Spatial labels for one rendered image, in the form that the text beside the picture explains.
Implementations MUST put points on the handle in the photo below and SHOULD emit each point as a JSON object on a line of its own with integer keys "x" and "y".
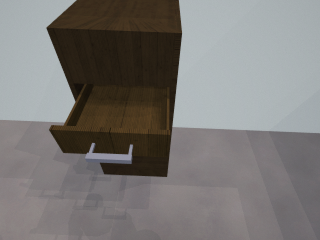
{"x": 108, "y": 157}

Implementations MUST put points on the drawer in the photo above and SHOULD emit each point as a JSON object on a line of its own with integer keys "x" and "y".
{"x": 115, "y": 117}

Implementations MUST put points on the cabinet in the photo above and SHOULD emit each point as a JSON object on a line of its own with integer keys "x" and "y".
{"x": 122, "y": 42}

